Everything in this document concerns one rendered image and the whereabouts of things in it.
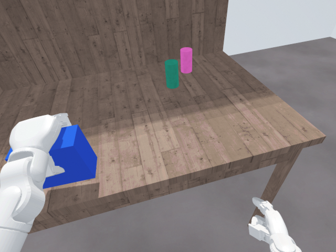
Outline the left robot hand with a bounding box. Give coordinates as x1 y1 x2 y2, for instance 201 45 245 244
9 113 72 177

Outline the left robot forearm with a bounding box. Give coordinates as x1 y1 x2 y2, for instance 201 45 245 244
0 148 49 252

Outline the right robot hand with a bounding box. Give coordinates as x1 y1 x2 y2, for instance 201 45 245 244
248 197 288 244

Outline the right robot forearm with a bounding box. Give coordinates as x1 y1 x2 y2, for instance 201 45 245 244
269 233 302 252

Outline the table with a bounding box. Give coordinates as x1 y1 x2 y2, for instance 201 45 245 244
0 0 326 234

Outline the sponge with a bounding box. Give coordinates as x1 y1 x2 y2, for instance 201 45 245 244
5 124 97 189

